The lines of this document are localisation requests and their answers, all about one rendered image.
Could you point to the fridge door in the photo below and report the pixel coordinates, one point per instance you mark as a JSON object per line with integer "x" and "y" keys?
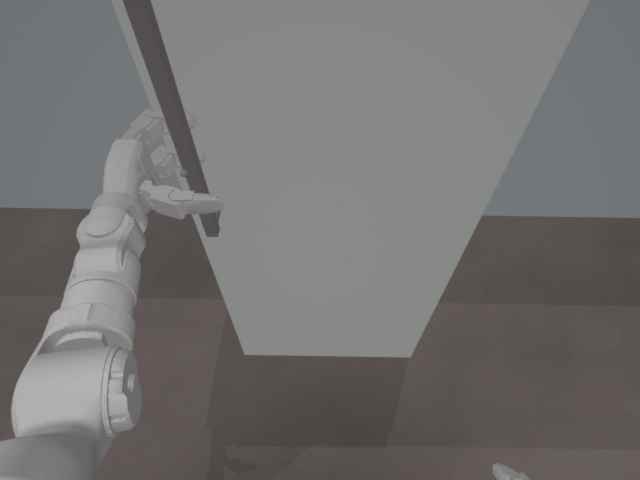
{"x": 355, "y": 145}

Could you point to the robot left upper arm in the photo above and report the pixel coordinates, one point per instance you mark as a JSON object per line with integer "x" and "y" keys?
{"x": 70, "y": 407}

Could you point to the handle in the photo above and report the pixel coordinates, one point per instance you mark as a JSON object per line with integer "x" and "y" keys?
{"x": 146, "y": 30}

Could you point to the robot left hand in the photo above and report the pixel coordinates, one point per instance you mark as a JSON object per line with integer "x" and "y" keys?
{"x": 129, "y": 166}

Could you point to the left robot forearm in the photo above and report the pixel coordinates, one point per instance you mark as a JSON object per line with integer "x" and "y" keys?
{"x": 101, "y": 293}

